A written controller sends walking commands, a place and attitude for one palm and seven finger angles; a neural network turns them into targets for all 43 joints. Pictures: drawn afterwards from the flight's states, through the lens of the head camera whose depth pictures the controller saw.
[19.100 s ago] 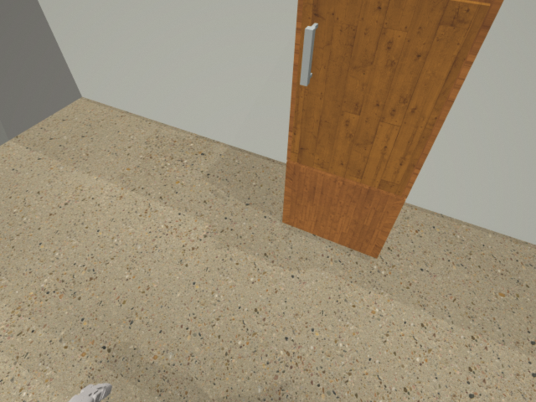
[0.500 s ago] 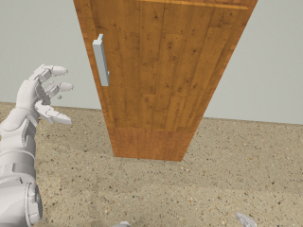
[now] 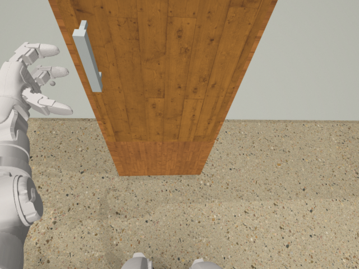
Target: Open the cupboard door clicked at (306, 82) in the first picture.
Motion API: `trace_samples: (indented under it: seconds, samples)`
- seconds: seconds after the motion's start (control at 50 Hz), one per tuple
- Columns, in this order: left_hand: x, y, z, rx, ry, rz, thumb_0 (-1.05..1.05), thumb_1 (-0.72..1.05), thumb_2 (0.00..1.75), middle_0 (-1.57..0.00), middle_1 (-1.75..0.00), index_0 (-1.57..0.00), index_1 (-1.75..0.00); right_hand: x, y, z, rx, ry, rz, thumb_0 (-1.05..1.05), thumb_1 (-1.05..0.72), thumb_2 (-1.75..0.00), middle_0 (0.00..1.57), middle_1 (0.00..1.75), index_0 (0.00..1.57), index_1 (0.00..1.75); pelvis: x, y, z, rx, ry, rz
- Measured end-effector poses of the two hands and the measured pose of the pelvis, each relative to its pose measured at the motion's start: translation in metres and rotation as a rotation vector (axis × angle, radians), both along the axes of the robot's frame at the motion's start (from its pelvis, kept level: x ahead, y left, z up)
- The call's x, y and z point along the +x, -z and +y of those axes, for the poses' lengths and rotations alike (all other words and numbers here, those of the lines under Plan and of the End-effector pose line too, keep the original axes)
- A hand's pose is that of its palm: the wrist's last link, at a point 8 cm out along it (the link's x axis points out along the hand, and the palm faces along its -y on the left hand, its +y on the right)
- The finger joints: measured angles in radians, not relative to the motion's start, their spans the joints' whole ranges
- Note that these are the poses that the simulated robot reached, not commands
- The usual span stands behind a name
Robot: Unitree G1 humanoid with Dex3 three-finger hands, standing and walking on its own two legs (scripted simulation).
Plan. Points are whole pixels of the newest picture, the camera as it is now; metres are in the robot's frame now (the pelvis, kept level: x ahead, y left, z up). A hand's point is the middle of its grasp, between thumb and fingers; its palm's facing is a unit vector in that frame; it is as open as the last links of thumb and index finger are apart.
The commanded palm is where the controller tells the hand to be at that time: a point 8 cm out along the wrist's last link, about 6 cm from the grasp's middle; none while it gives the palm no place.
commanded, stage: move the hooked fingers beside the handle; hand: left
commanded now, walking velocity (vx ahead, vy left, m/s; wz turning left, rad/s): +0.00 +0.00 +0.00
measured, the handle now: (91, 58) +0.56 +0.18 +0.12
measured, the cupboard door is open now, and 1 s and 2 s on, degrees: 0 0 0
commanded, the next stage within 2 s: slide the fingers in behind the handle in 1.30 s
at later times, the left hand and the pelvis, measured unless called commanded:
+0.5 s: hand (59, 76) +0.51 +0.23 +0.11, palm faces +0.00 -1.00 +0.00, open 14.0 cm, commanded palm +0.48 +0.28 +0.11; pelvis +0.02 +0.01 +0.00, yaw -1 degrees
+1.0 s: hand (68, 75) +0.51 +0.22 +0.11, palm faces -0.01 -1.00 +0.00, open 14.0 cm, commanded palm +0.49 +0.27 +0.11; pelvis +0.00 +0.00 -0.01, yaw +0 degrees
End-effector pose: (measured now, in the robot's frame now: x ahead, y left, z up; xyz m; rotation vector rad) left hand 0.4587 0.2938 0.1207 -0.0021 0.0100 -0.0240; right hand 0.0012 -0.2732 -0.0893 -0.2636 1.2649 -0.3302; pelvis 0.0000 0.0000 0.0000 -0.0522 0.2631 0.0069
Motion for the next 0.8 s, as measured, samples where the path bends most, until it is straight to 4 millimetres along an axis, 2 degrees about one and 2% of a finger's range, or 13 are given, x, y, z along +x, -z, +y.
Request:
trace_samples:
  seconds: [0.2,0.3,0.42,0.56,0.7,0.8]
  samples:
    - [0.031,0.001,-0.005,0.005,0.008,0.005,-0.01,-0.50,0.30,-0.30,-1.20,-0.30,-1.20,-0.014,0.000,0.004,-0.011,0.018,0.067,0.00,-0.90,-0.90,0.21,0.30,0.21,0.30,0.003,0.004,0.005,-0.012,-0.001,0.047]
    - [0.037,0.005,-0.011,-0.014,0.014,0.004,-0.01,-0.50,0.30,-0.30,-1.20,-0.30,-1.19,-0.015,0.001,0.010,0.005,0.031,0.083,0.00,-0.90,-0.90,0.21,0.30,0.21,0.30,0.008,0.005,0.007,-0.010,0.012,0.058]
    - [0.033,0.014,-0.009,0.010,-0.004,0.029,-0.01,-0.50,0.30,-0.30,-1.20,-0.30,-1.19,-0.009,0.002,0.016,0.027,0.036,0.072,0.00,-0.90,-0.90,0.21,0.30,0.21,0.30,0.013,0.004,0.009,-0.010,0.018,0.055]
    - [0.021,0.001,-0.002,0.000,-0.019,-0.035,-0.01,-0.50,0.30,-0.30,-1.20,-0.30,-1.19,0.008,0.004,0.018,0.043,0.021,0.035,0.00,-0.90,-0.90,0.21,0.30,0.21,0.30,0.016,0.002,0.008,-0.013,0.011,0.033]
    - [0.013,0.008,-0.004,0.007,-0.001,0.044,-0.01,-0.50,0.30,-0.30,-1.20,-0.30,-1.20,0.025,0.005,0.014,0.032,-0.027,-0.008,0.00,-0.90,-0.90,0.21,0.30,0.21,0.30,0.008,0.003,0.007,-0.013,-0.011,0.021]
    - [0.013,0.011,-0.013,0.004,-0.005,0.009,-0.01,-0.50,0.30,-0.30,-1.20,-0.30,-1.20,0.026,0.005,0.009,0.015,-0.048,-0.017,0.00,-0.90,-0.90,0.21,0.30,0.21,0.30,0.001,0.005,0.006,-0.013,-0.015,0.026]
